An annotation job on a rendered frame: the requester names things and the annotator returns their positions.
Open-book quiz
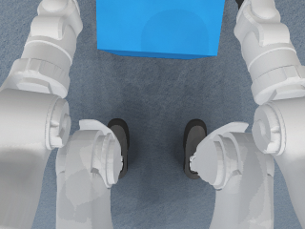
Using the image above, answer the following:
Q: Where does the left robot forearm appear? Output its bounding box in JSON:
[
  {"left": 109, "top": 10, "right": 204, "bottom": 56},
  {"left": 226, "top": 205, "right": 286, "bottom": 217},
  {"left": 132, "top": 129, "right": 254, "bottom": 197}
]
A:
[{"left": 0, "top": 0, "right": 83, "bottom": 99}]

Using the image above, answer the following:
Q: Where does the right robot forearm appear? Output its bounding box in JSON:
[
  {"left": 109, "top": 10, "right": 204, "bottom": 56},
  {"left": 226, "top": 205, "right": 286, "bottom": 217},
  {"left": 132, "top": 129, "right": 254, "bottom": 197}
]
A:
[{"left": 234, "top": 0, "right": 305, "bottom": 105}]

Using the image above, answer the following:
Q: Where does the right robot shin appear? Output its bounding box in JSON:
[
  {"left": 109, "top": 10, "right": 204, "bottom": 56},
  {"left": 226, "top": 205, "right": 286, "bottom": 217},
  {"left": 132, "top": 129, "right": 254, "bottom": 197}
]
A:
[{"left": 190, "top": 121, "right": 275, "bottom": 182}]

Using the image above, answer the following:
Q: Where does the robot right upper arm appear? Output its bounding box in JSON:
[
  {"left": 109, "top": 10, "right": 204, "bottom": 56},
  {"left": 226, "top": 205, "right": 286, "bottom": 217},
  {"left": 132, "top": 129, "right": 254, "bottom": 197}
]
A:
[{"left": 252, "top": 96, "right": 305, "bottom": 229}]

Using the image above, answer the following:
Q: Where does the robot left foot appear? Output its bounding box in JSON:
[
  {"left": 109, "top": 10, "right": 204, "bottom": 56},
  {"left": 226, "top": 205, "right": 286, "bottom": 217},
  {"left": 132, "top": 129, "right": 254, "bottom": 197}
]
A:
[{"left": 107, "top": 118, "right": 130, "bottom": 179}]

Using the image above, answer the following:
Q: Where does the carton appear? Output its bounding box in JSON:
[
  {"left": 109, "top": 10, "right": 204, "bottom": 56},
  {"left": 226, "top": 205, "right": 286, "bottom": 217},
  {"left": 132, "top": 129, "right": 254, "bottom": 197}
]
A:
[{"left": 95, "top": 0, "right": 225, "bottom": 60}]

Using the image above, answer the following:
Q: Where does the robot left upper arm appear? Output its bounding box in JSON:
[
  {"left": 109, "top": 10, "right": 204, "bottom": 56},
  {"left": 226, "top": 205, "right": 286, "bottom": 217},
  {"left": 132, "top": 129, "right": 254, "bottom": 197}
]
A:
[{"left": 0, "top": 88, "right": 71, "bottom": 229}]

